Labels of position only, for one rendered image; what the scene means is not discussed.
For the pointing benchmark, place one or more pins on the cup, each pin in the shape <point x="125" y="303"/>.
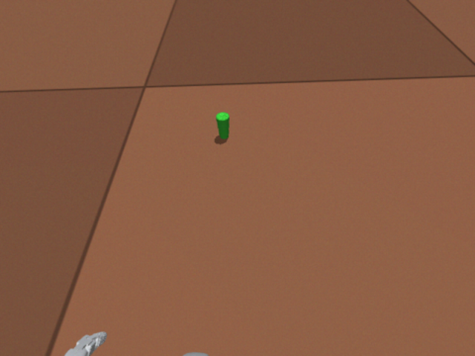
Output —
<point x="223" y="124"/>

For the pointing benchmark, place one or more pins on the left robot hand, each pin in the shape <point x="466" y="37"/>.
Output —
<point x="87" y="345"/>

